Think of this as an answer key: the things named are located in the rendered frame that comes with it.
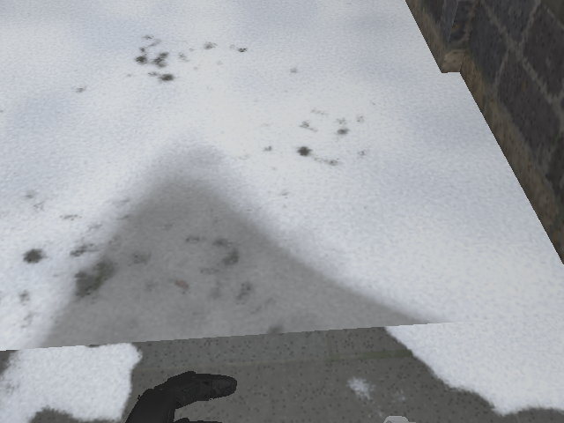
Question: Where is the left robot hand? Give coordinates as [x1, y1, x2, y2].
[125, 371, 237, 423]

